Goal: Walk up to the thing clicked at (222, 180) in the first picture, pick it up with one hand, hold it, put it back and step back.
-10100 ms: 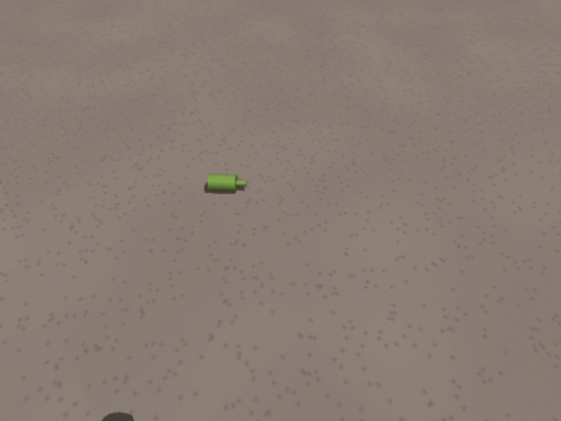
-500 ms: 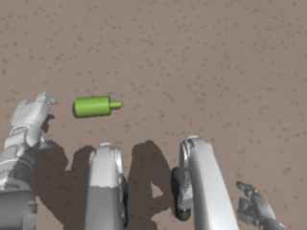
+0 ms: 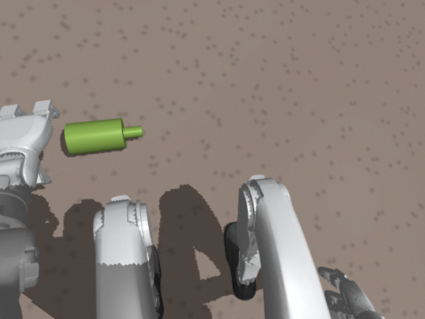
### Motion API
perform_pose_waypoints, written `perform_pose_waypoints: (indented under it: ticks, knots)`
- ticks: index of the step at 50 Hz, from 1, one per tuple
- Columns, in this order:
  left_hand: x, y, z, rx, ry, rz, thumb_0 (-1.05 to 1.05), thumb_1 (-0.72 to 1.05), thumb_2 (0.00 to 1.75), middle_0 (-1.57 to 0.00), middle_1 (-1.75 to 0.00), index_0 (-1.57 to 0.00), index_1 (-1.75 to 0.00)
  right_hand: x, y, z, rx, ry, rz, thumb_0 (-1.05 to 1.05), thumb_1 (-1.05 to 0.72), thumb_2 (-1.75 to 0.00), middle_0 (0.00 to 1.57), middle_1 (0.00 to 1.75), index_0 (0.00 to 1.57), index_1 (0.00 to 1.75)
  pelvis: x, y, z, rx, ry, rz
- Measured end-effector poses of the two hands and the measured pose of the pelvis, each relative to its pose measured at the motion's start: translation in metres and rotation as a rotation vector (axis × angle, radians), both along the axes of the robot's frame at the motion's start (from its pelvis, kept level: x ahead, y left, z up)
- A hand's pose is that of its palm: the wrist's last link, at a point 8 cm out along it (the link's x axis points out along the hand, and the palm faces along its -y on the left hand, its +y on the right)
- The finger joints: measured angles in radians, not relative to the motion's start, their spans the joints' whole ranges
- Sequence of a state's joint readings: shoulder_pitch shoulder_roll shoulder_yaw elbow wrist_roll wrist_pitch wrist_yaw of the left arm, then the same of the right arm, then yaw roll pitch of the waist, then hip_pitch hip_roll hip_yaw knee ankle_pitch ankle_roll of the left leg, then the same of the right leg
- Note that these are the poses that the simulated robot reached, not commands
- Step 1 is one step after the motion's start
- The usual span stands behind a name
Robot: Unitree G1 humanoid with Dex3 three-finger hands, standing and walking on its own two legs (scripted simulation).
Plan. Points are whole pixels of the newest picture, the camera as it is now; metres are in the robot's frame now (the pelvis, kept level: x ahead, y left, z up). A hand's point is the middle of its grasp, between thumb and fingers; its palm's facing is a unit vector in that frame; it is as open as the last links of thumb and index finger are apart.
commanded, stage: rise first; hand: left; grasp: from above
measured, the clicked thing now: (107, 135) +0.51 +0.21 -0.33
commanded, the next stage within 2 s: approach in 0.88 s
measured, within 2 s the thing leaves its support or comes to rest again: neither
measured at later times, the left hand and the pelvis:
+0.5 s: hand (50, 144) +0.45 +0.29 -0.19, palm faces -0.46 -0.04 -0.89, open 14.0 cm; pelvis +0.01 -0.01 -0.03, yaw -1 degrees
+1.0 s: hand (56, 142) +0.46 +0.29 -0.21, palm faces -0.46 -0.04 -0.89, open 14.1 cm; pelvis +0.01 +0.00 -0.03, yaw -2 degrees
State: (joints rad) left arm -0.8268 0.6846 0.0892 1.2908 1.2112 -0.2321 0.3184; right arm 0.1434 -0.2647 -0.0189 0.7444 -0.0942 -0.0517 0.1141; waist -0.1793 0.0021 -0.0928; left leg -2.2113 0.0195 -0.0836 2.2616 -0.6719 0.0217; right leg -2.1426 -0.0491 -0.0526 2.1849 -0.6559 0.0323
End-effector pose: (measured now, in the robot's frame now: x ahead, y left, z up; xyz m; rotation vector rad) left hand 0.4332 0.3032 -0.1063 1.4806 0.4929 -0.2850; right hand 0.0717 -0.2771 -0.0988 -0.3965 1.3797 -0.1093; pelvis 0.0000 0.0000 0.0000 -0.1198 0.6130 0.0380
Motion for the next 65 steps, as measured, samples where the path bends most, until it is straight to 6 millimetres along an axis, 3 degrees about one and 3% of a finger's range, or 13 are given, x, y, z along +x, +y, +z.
perform_pose_waypoints:
  ticks: [19, 53, 59, 65]
  knots:
    - [0.022, -0.008, -0.023, 0.030, -0.012, -0.042, 0.00, -0.49, 0.97, -0.12, -0.97, -0.12, -0.97, -0.011, -0.010, -0.023, 0.007, 0.073, 0.019, 0.00, -0.92, -0.90, 0.20, 0.30, 0.20, 0.30, 0.005, -0.008, -0.023, 0.010, 0.002, -0.017]
    - [0.034, -0.016, -0.049, 0.027, -0.020, -0.043, 0.00, -0.52, 1.00, -0.09, -1.03, -0.09, -1.02, -0.020, -0.005, -0.027, -0.002, 0.087, 0.015, 0.00, -0.92, -0.90, 0.20, 0.30, 0.20, 0.30, 0.008, -0.004, -0.036, -0.007, 0.002, -0.023]
    - [0.044, -0.034, -0.055, 0.026, -0.020, -0.088, 0.00, -0.52, 1.00, -0.08, -1.03, -0.09, -1.03, -0.025, -0.005, -0.029, -0.004, 0.095, 0.017, 0.00, -0.91, -0.90, 0.20, 0.30, 0.20, 0.30, 0.007, -0.004, -0.040, -0.005, 0.001, -0.023]
    - [0.072, -0.075, -0.057, 0.001, -0.070, -0.144, 0.00, -0.52, 1.00, -0.08, -1.04, -0.09, -1.03, -0.036, -0.005, -0.026, -0.019, 0.092, 0.005, 0.00, -0.91, -0.90, 0.20, 0.30, 0.20, 0.30, 0.006, -0.005, -0.045, -0.009, 0.000, -0.030]
